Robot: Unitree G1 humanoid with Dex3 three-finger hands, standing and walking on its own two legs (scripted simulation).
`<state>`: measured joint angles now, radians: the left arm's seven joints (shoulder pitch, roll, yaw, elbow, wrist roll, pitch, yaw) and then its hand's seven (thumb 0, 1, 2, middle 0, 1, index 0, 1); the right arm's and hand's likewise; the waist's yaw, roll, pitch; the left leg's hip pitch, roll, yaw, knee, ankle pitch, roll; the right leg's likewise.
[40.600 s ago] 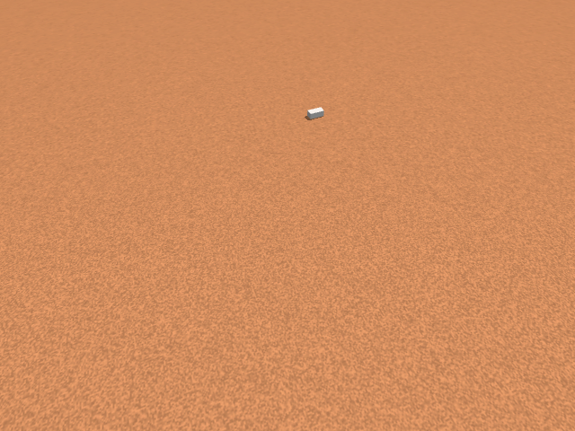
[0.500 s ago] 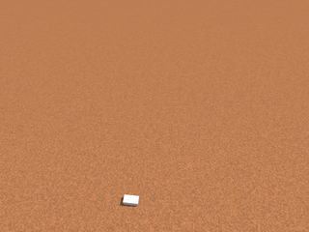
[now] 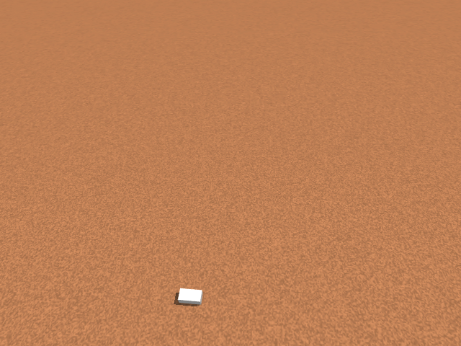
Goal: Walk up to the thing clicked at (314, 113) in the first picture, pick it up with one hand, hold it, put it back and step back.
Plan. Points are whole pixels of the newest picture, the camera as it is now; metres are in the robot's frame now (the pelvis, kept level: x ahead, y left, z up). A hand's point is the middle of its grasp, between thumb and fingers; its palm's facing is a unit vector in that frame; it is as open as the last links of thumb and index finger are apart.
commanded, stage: stand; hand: left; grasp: from above
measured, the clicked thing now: (190, 296) +0.46 +0.22 -0.76
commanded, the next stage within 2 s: step back in 1.22 s
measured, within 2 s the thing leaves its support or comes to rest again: neither
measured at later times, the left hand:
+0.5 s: hand out of the picture +0.08 +0.24 -0.16, palm faces +0.01 -0.94 -0.33, open 7.4 cm
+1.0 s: hand out of the picture +0.09 +0.24 -0.15, palm faces -0.01 -0.94 -0.33, open 7.4 cm
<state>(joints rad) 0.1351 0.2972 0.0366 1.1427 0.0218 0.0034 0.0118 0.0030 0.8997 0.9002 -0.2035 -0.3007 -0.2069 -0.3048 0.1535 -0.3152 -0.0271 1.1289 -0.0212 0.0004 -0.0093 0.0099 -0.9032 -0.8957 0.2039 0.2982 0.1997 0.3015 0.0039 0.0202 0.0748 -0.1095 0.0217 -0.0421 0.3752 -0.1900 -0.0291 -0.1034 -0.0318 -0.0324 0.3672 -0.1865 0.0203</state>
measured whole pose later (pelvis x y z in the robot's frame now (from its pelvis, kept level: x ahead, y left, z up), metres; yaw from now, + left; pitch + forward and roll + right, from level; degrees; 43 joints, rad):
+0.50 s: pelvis +0.01 -0.01 +0.00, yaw +0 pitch -3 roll +0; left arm 0.10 0.31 0.03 1.15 0.01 0.00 0.00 0.00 0.90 0.90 -0.20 -0.30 -0.21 -0.30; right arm 0.12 -0.33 -0.01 1.14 -0.02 -0.01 -0.01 0.01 -0.90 -0.90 0.20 0.30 0.20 0.30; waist 0.00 0.02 0.07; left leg -0.09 0.03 -0.03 0.34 -0.19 -0.04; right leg -0.10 -0.02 -0.03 0.36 -0.19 0.01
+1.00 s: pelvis +0.02 -0.01 +0.00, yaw -1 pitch -3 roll +0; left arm 0.10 0.32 0.03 1.14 0.01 0.00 0.00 0.00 0.90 0.90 -0.20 -0.30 -0.21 -0.30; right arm 0.12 -0.34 -0.01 1.14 -0.02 0.00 0.00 0.01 -0.90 -0.90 0.20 0.30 0.20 0.30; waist 0.00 0.01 0.06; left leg -0.10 0.04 -0.04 0.33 -0.19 -0.05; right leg -0.11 -0.01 -0.03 0.35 -0.20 0.00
